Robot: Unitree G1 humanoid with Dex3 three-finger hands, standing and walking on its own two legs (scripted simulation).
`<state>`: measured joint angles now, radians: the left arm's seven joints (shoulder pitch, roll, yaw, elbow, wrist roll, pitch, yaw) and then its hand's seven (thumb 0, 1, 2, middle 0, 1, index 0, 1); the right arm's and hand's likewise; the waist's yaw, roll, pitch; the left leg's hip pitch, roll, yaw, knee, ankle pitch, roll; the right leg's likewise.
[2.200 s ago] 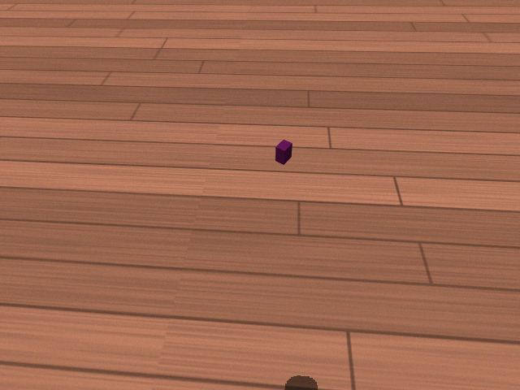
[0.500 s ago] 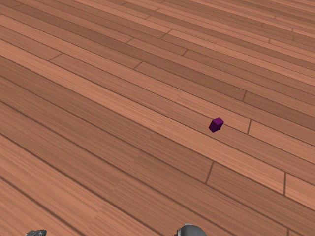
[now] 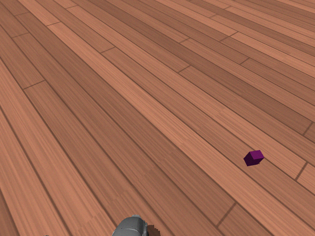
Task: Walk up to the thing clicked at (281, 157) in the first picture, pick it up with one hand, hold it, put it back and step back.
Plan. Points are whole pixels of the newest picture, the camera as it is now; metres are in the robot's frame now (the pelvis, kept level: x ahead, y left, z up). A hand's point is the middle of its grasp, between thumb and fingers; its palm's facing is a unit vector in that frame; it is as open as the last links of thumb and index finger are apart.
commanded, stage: walk up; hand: left
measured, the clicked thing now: (253, 158) +0.75 -0.59 -0.71
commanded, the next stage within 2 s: none
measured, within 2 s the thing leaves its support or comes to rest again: neither
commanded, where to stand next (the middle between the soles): +0.48 -0.94 m, yaw +19 degrees
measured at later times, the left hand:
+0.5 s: hand (146, 205) +0.22 +0.07 -0.16, palm faces +0.08 -0.92 -0.39, open 7.4 cm
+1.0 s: hand (204, 200) +0.26 -0.11 -0.17, palm faces +0.12 -0.94 -0.31, open 7.4 cm
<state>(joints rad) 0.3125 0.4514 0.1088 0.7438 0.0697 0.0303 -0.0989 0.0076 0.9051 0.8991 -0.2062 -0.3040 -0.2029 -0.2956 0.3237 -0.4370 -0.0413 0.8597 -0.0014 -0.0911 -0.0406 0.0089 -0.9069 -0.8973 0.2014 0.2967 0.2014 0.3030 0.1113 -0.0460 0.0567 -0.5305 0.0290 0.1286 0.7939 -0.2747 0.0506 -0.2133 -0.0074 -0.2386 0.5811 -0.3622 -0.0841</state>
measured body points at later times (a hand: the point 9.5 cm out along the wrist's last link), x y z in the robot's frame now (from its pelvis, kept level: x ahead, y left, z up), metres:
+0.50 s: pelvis +0.13 -0.23 -0.04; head +0.15 -0.21 +0.41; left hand +0.22 +0.12 -0.13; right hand +0.20 -0.61 -0.11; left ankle +0.12 +0.00 -0.69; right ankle +0.20 -0.37 -0.73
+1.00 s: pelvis +0.23 -0.40 -0.02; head +0.24 -0.35 +0.42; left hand +0.26 -0.06 -0.15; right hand +0.35 -0.75 -0.07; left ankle +0.28 -0.24 -0.73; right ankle +0.30 -0.59 -0.66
